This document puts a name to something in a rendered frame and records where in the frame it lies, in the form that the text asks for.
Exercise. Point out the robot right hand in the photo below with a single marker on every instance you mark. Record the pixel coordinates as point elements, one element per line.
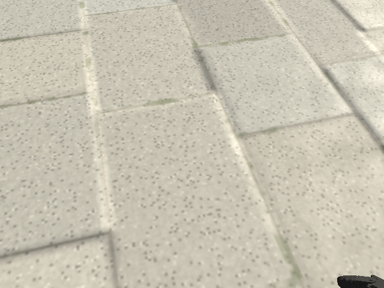
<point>353,281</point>

